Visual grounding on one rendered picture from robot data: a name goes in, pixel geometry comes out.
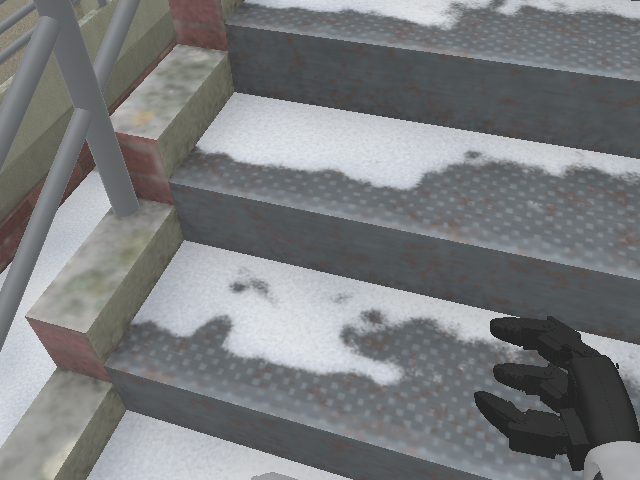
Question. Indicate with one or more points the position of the robot right hand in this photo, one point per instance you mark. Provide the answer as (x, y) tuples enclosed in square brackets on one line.
[(592, 400)]

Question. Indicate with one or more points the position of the right robot forearm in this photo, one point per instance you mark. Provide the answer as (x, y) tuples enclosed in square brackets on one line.
[(618, 460)]

